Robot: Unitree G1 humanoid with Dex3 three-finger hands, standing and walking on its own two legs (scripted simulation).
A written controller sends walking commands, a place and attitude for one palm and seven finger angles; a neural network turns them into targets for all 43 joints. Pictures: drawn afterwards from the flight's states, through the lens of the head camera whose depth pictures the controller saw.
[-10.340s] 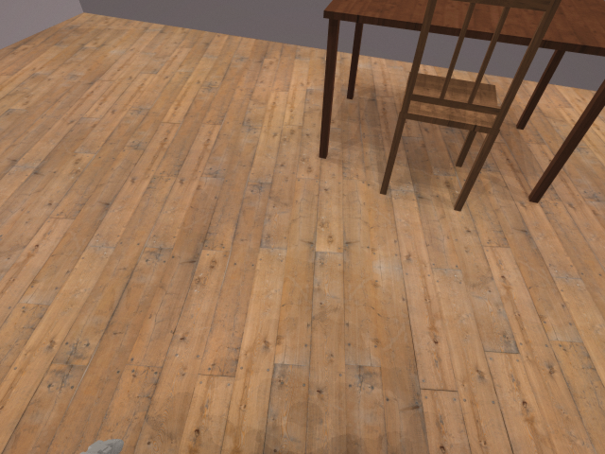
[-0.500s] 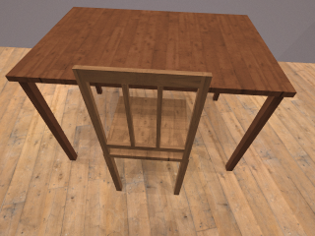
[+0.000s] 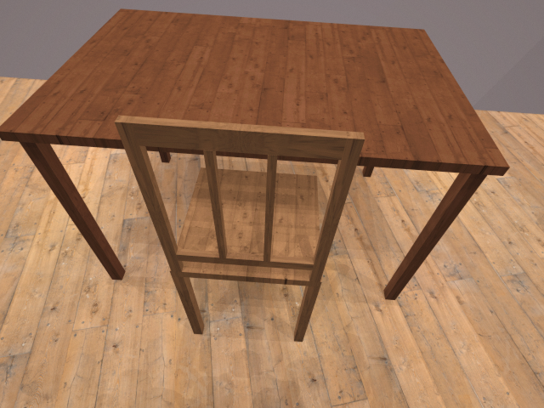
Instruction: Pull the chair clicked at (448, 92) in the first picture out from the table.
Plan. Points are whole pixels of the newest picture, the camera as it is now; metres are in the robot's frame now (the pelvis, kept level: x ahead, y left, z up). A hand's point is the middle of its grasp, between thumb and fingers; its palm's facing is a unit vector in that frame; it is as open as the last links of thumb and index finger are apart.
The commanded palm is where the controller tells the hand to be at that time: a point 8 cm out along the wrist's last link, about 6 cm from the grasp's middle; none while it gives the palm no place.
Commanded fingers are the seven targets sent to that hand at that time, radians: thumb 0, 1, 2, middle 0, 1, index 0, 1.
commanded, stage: come to a stop and stand still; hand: left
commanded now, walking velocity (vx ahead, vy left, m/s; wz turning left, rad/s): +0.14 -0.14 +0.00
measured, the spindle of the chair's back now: (217, 211) +0.49 +0.15 -0.05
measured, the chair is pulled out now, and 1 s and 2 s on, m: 0.00 0.00 0.00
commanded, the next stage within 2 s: look again from close up in 1.08 s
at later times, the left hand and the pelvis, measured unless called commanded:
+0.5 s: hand out of the picture +0.04 +0.15 -0.18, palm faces +0.09 -0.97 -0.24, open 7.3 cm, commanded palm none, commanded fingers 0.00 0.90 0.90 -0.20 -0.30 -0.20 -0.30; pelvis +0.03 -0.04 -0.01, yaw +1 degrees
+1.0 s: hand out of the picture -0.01 +0.14 -0.17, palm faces +0.07 -0.98 -0.16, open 7.3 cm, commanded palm none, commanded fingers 0.00 0.90 0.90 -0.20 -0.30 -0.20 -0.30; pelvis +0.01 -0.02 +0.01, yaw +1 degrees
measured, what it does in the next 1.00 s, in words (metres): stands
